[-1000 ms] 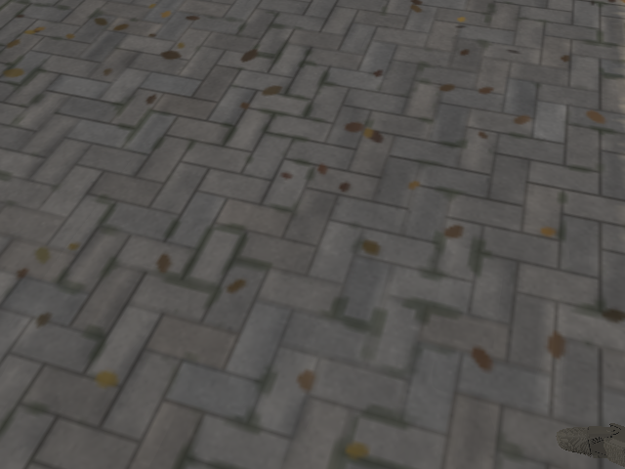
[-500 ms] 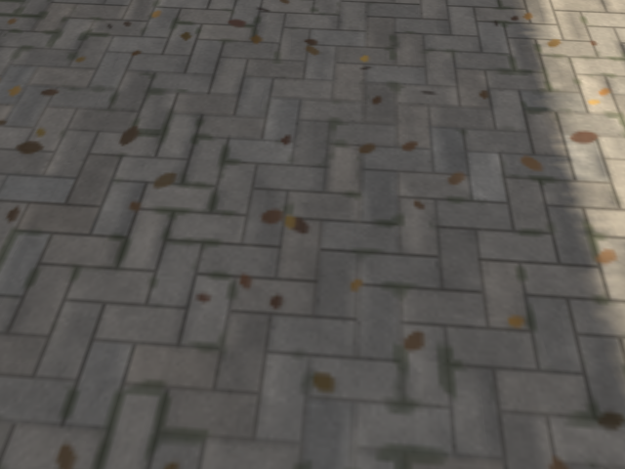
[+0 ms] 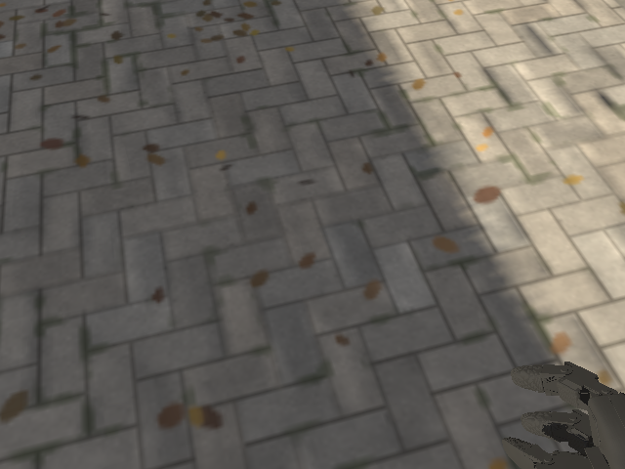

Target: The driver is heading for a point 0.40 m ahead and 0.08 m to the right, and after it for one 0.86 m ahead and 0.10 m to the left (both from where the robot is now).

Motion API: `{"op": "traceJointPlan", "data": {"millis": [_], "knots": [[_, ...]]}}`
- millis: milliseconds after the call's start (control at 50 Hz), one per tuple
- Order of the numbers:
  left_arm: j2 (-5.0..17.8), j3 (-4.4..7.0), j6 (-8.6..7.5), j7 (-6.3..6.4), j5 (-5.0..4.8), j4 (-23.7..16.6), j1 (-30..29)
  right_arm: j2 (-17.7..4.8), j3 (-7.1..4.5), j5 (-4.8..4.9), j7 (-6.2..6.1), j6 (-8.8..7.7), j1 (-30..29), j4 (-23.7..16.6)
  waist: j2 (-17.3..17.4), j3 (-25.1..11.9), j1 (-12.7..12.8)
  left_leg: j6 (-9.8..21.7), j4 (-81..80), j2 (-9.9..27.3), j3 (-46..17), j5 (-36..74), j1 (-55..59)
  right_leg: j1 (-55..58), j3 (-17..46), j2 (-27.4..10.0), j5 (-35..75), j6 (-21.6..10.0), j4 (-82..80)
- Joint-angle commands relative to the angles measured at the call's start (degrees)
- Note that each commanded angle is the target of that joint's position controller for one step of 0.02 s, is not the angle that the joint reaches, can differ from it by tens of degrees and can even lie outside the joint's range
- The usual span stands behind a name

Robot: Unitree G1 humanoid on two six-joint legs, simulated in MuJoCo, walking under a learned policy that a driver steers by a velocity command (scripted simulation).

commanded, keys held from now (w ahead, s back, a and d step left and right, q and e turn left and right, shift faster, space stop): w+e+shift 0.22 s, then q+shift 0.78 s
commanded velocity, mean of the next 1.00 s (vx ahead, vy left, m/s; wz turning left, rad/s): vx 0.45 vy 0.00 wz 0.11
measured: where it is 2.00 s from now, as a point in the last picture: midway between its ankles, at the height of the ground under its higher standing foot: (379, 434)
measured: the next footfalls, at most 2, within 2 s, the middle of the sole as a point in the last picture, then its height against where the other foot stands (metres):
right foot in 0.40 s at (415, 446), level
left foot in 0.84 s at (324, 376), level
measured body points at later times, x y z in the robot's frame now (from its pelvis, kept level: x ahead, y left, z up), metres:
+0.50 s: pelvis +0.39 -0.02 +0.01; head +0.45 -0.04 +0.46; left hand +0.65 +0.13 -0.09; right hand +0.29 -0.24 -0.13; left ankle +0.26 +0.17 -0.59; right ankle +0.47 -0.10 -0.71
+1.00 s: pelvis +0.53 +0.02 +0.02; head +0.57 +0.04 +0.46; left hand +0.65 +0.29 -0.10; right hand +0.69 -0.25 -0.08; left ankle +0.60 +0.09 -0.71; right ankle +0.54 -0.13 -0.64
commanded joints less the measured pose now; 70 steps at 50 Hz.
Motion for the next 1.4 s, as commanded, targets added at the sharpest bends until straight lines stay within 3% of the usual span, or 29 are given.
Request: {"op": "traceJointPlan", "data": {"millis": [20,40,80,160,220,300,340,380,400,420,440,460,480,520,660,800,820,840,860,880,920,960,1020,1280,1300,1320,1340,1360,1400], "knots": [[-3.7,-2.57,-1.65,0.07,-2.95,-11.8,-0.9,-21.6,-7.76,-2.71,-1.57,0.02,28.4,4.2,30.1,-26.9,-10.0,8.1,-17.4,27.7,-52.9,-41.5,56.3,-43.4,-6.9,0.3,-1.0,0.6,45.0],[1.7,-2.34,-0.11,0.8,-0.73,-8.8,-5.4,-13.8,-7.12,-2.14,-1.05,0.53,20.0,2.0,14.6,-16.6,-10.4,9.4,-18.8,23.9,-47.3,-51.4,47.3,-48.1,-8.9,-5.8,7.2,0.2,47.4],[3.1,-1.74,1.05,-0.79,0.86,-9.3,-12.1,-7.2,-5.52,-1.66,-0.52,0.9,17.6,3.7,2.7,-6.4,-10.3,7.8,-16.6,17.8,-24.0,-27.8,34.3,-45.7,-11.5,-10.1,13.8,1.4,41.4],[-2.1,-3.55,3.68,-3.38,1.45,-14.0,-18.1,-3.4,-4.52,0.44,0.51,-0.95,24.5,11.0,5.5,-0.9,-8.1,4.9,-18.4,14.0,-4.4,-4.1,28.3,-47.9,-12.2,-14.2,15.9,2.0,38.9],[-1.8,-4.42,4.1,-3.95,1.33,-17.6,-23.2,-4.6,-4.73,0.44,0.92,-2.25,22.4,11.8,5.4,1.8,-6.1,4.3,-21.8,12.7,6.3,7.7,24.3,-47.2,-14.6,-14.3,23.4,2.3,32.4],[-4.8,-6.55,1.93,-4.83,1.81,-17.7,-28.5,-6.5,-4.3,0.51,0.9,-2.75,25.7,14.7,1.7,7.4,-6.7,5.3,-25.1,8.7,13.8,35.7,17.5,-29.5,-22.4,-7.0,30.4,1.9,3.9],[-2.5,-5.94,1.29,-4.12,2.53,-14.4,-22.6,-11.7,-5.21,1.57,0.41,-1.98,27.2,16.3,5.7,3.0,-3.7,6.0,-17.6,9.4,13.5,51.6,21.8,-17.8,-23.4,-2.2,28.4,0.8,-1.7],[0.6,-4.68,0.33,-2.53,3.77,-8.4,-7.0,-12.3,-4.86,3.02,-0.19,-0.75,27.3,17.6,7.4,-5.1,4.3,5.2,4.6,8.1,12.3,52.5,22.3,-0.7,-19.2,-4.5,37.1,-2.1,-10.3],[4.4,-3.69,0.01,-1.31,5.3,-6.1,-2.5,-10.1,-4.43,3.68,0.01,-0.65,28.3,16.5,4.5,-10.6,4.9,4.2,21.0,3.9,12.0,28.2,15.1,11.0,-14.0,-12.9,55.0,-2.8,-8.8],[8.2,-3.14,-0.24,-0.56,5.99,-7.5,-3.3,-1.1,-2.91,4.25,0.23,0.01,37.8,15.3,-9.3,-24.3,-2.3,2.9,49.4,-4.2,7.5,-34.3,1.0,28.9,4.7,-36.6,102.3,-9.6,3.7],[7.6,-2.0,-0.1,0.01,1.59,-9.0,-1.5,-5.8,-4.17,5.68,-1.27,0.98,37.1,15.3,-3.6,-35.3,0.5,3.8,55.7,-5.1,-5.6,-31.6,0.0,28.9,9.1,-39.1,108.3,-12.5,1.8],[5.7,-2.25,0.34,0.62,-0.08,-9.3,-7.6,-6.9,-4.54,5.12,-1.35,1.39,32.8,14.3,-3.1,-28.1,-2.0,3.3,51.6,-2.0,-3.6,-24.7,-2.1,19.2,3.7,-35.6,90.7,-11.2,-5.0],[1.3,-3.4,0.31,0.83,-0.39,-8.9,-12.0,-6.5,-4.55,3.51,-1.1,1.74,30.0,14.0,-1.3,-17.3,-4.4,2.9,45.0,0.6,-0.4,-21.8,-4.1,9.6,-1.3,-31.6,77.1,-8.3,-9.5],[-2.3,-4.37,0.23,1.79,-0.28,-7.9,-13.7,-4.3,-5.0,1.31,-0.28,3.89,30.0,15.1,-2.4,-6.9,-7.3,1.2,40.6,1.4,1.5,-19.4,-0.8,-4.5,-9.3,-27.3,70.1,-5.2,-15.7],[-3.7,-3.96,-0.57,2.38,0.09,-7.7,-19.1,0.9,-5.59,0.7,1.13,7.22,24.4,10.4,-8.1,-4.8,-11.8,1.5,22.8,2.6,5.7,-1.5,4.6,-17.5,-26.9,-22.9,50.3,-2.4,-20.4],[0.9,-1.35,1.79,1.8,-0.41,-7.2,-14.9,-3.0,-6.85,-0.12,2.63,7.77,17.9,5.3,-5.3,-3.1,-9.0,5.8,6.6,-0.5,10.1,-6.4,10.6,-13.8,-28.9,-28.5,34.6,2.5,-7.3],[0.8,-1.15,2.56,1.7,-0.35,-6.7,-13.3,-3.6,-7.26,-0.48,2.28,7.16,20.9,6.0,-1.5,-3.9,-10.1,7.1,2.3,-1.5,8.8,-5.0,14.6,-14.4,-30.2,-26.7,32.3,4.4,1.0],[1.4,-0.83,3.4,1.33,0.37,-7.2,-10.1,-9.2,-8.68,-0.59,1.34,6.19,24.5,6.5,11.0,-4.0,-11.0,10.0,-4.9,4.7,-4.4,15.4,20.0,-20.8,-32.3,-20.9,18.4,8.2,17.1],[-2.2,-1.88,4.79,1.15,0.56,-10.7,-8.1,-17.3,-10.49,0.3,0.94,6.31,24.6,5.3,20.6,-6.7,-7.8,20.6,-6.5,17.3,-28.6,36.9,27.4,-36.8,-27.3,-8.8,-14.5,12.2,32.7],[-2.2,-2.71,5.64,1.65,1.71,-11.3,-9.8,-17.5,-11.29,2.2,1.1,6.68,26.1,4.2,13.8,-13.6,-10.6,24.1,-12.3,18.2,-34.1,20.7,29.2,-38.8,-15.9,-8.9,-13.3,12.3,37.1],[-0.7,-2.3,5.14,2.07,0.77,-11.7,-16.1,-11.9,-9.78,1.29,0.42,8.08,19.1,3.7,6.1,-4.4,-8.9,19.6,-14.7,12.0,-24.4,-2.2,21.2,-40.1,-13.2,-11.3,-1.0,11.0,32.2],[0.1,-1.99,5.33,2.4,1.63,-11.1,-15.9,-8.0,-8.78,1.78,0.21,8.58,14.0,2.1,6.9,-3.5,-7.0,15.5,-14.5,6.5,-18.3,-1.3,16.2,-35.3,-13.7,-11.4,5.6,10.6,26.8],[-1.9,-2.56,6.21,2.14,1.17,-10.9,-15.4,-9.4,-9.41,1.54,0.82,8.15,15.4,2.0,3.0,-6.7,-7.4,14.2,-12.8,4.6,-18.2,3.1,17.5,-32.8,-13.1,-9.4,6.5,10.9,21.9],[0.8,-2.3,4.53,3.36,-0.57,-11.2,-13.9,-11.5,-10.53,1.01,2.16,8.69,11.7,0.8,9.2,-5.1,-7.4,8.7,-14.2,-0.7,-32.4,-13.3,11.0,-15.1,-10.5,-2.6,8.8,6.8,-7.9],[1.5,-2.01,4.21,3.98,-0.4,-10.6,-11.2,-10.9,-10.27,1.59,2.06,8.47,10.4,0.6,8.5,-4.7,-5.4,5.9,-13.4,-3.3,-31.3,-17.8,7.1,-8.6,-10.3,-3.9,12.1,6.2,-16.4],[5.6,-1.04,4.04,4.71,0.05,-10.9,-10.7,-8.0,-9.43,2.12,1.71,8.13,12.8,0.7,1.3,-6.1,-6.3,2.6,-6.2,-7.7,-25.3,-26.2,3.2,-3.4,-2.3,-13.6,7.1,4.0,-23.9],[11.0,-0.13,4.24,4.53,1.06,-12.9,-14.7,-6.5,-9.25,2.64,1.21,7.89,13.4,-0.1,-12.7,-5.6,-7.1,0.2,12.0,-17.2,-8.5,-26.6,-3.4,-4.9,15.5,-28.6,0.3,-2.3,-29.9],[7.9,-0.72,4.53,3.99,1.89,-13.5,-18.0,-11.8,-10.27,-0.34,1.03,7.48,13.2,1.2,-6.4,-2.9,-7.9,-0.5,23.5,-12.4,-6.5,-23.5,-3.1,-12.2,14.0,-29.4,8.5,-5.3,-28.1],[1.9,-2.33,4.54,3.11,1.09,-13.9,-20.8,-10.2,-9.78,-0.21,1.97,7.74,16.2,3.1,-3.8,-3.1,-10.5,0.0,33.0,-11.0,-6.1,-18.6,1.6,-15.4,2.1,-22.8,24.9,-3.9,-22.7]]}}
Keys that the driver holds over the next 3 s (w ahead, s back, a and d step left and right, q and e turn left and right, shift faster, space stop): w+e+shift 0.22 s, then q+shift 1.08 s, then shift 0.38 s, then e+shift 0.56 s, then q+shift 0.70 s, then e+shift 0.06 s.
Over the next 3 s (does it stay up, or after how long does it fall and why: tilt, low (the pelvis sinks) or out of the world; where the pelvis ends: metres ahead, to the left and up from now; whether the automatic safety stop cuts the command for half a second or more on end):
stays up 0.59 -0.01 0.03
